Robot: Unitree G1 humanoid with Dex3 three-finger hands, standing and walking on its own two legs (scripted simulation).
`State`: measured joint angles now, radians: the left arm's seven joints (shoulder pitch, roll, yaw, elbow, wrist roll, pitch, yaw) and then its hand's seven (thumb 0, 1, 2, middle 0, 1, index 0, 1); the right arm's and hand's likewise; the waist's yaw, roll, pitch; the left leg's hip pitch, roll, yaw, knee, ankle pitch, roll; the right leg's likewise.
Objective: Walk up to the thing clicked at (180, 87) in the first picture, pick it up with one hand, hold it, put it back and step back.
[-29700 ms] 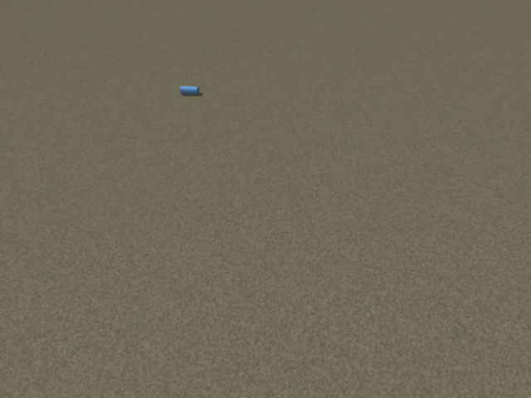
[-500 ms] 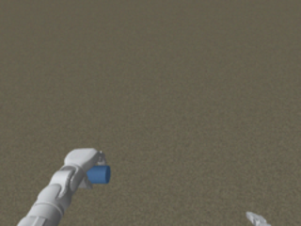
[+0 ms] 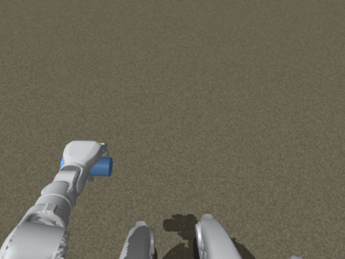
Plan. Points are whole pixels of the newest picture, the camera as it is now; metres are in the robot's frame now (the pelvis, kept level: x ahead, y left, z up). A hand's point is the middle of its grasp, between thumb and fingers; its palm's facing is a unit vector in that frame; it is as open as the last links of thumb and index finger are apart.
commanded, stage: crouch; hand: left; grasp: from above
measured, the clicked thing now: (87, 165) +0.39 +0.24 -0.13
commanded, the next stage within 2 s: lower in 1.46 s
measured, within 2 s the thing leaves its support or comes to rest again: neither
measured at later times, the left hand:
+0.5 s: hand (109, 173) +0.43 +0.23 -0.34, palm faces -0.46 +0.02 -0.89, open 8.3 cm
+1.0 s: hand (115, 173) +0.46 +0.23 -0.44, palm faces -0.48 +0.00 -0.88, open 8.3 cm
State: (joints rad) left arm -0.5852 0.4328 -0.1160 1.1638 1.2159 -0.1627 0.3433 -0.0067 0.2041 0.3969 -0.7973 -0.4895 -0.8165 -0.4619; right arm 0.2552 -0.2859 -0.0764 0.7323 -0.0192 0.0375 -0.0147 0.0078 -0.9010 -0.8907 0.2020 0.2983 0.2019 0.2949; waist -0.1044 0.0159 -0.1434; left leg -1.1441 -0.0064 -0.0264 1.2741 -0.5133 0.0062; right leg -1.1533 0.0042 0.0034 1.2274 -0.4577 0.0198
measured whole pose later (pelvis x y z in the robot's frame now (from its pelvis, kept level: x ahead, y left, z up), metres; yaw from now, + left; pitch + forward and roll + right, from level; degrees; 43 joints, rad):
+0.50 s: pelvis -0.02 +0.01 -0.18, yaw -1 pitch +38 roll -5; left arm -0.85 0.56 0.03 1.32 1.27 -0.21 0.36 -0.01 0.22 0.34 -0.85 -0.40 -0.87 -0.37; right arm 0.22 -0.25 -0.01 0.74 -0.09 -0.05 0.06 0.01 -0.91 -0.89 0.20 0.30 0.20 0.29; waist -0.21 0.04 -0.18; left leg -1.93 -0.03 -0.06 1.95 -0.68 0.01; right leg -1.92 -0.01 -0.02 1.88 -0.62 0.03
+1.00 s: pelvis -0.03 +0.00 -0.26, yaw -3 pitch +38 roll -7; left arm -1.01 0.70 0.09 1.45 1.32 -0.24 0.37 -0.01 0.22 0.32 -0.87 -0.35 -0.90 -0.32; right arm 0.22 -0.27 0.02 0.72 -0.12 -0.04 0.13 0.00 -0.92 -0.90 0.20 0.30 0.20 0.29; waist -0.27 0.02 -0.08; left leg -2.17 -0.03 -0.09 2.23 -0.73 0.00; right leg -2.15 0.00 -0.05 2.13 -0.65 0.03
